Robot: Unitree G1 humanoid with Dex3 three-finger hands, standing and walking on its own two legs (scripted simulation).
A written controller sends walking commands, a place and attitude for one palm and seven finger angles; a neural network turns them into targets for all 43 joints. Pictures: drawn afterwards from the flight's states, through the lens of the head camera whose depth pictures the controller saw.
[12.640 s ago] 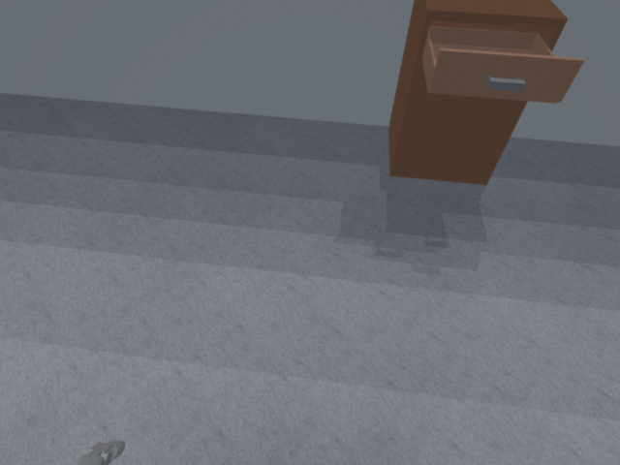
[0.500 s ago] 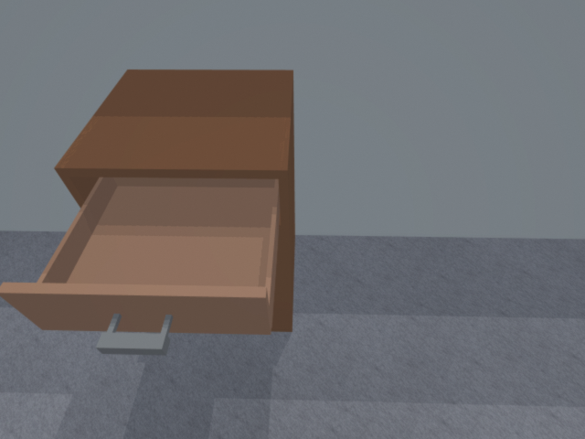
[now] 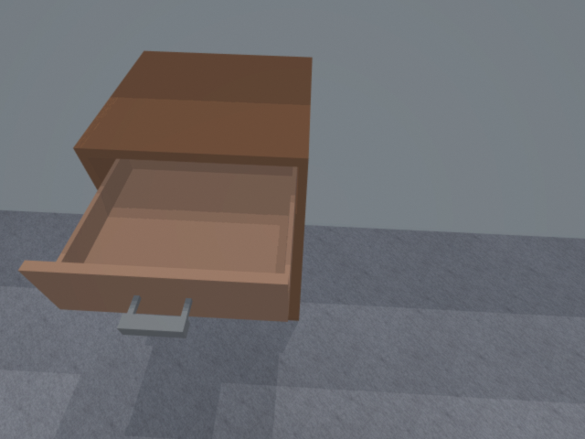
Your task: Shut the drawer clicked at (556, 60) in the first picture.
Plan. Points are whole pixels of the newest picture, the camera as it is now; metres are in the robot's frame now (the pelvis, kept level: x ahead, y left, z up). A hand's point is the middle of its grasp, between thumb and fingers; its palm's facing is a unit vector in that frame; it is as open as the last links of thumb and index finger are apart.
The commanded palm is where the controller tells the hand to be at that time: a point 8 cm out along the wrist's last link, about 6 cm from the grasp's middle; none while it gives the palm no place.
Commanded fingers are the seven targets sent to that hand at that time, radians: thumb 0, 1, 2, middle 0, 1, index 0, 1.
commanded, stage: come to a stop and stand still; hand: left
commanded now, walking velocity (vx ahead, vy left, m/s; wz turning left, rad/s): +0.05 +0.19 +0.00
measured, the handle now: (158, 313) +0.32 +0.26 -0.09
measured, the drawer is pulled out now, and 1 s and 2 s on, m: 0.28 0.28 0.28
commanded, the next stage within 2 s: look again from close up in 1.10 s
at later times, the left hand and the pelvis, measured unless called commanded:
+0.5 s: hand out of the picture +0.02 +0.17 -0.17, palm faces +0.00 -0.98 -0.22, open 7.2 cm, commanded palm none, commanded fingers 0.00 0.90 0.90 -0.20 -0.30 -0.20 -0.30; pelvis +0.02 +0.00 +0.00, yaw -2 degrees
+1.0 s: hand out of the picture -0.01 +0.13 -0.17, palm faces +0.02 -0.98 -0.17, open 7.3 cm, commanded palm none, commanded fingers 0.00 0.90 0.90 -0.20 -0.30 -0.20 -0.30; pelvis +0.01 -0.03 +0.00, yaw -1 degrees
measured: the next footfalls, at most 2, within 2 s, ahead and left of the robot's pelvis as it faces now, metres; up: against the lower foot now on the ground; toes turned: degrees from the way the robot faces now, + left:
none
